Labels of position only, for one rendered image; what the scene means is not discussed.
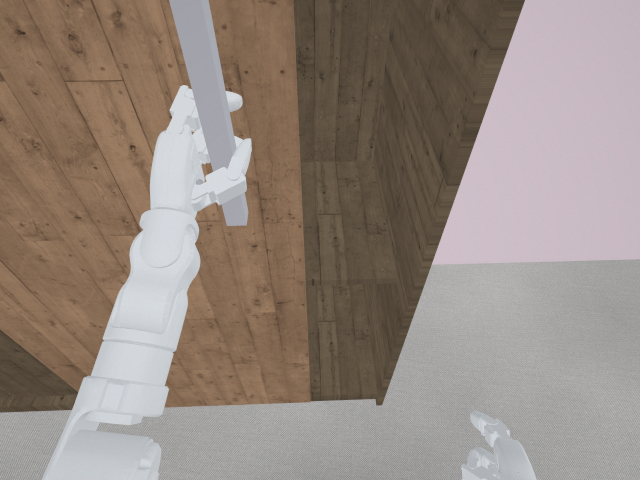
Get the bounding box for wardrobe door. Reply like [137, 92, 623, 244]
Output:
[0, 330, 78, 398]
[0, 0, 311, 408]

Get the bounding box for left robot forearm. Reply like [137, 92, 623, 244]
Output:
[42, 208, 200, 480]

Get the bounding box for handle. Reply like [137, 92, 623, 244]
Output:
[169, 0, 248, 226]

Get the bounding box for robot left upper arm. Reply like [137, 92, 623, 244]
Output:
[49, 429, 161, 480]

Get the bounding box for left robot hand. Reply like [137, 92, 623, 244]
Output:
[150, 85, 252, 219]

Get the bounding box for right robot hand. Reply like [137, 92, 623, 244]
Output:
[461, 411, 536, 480]

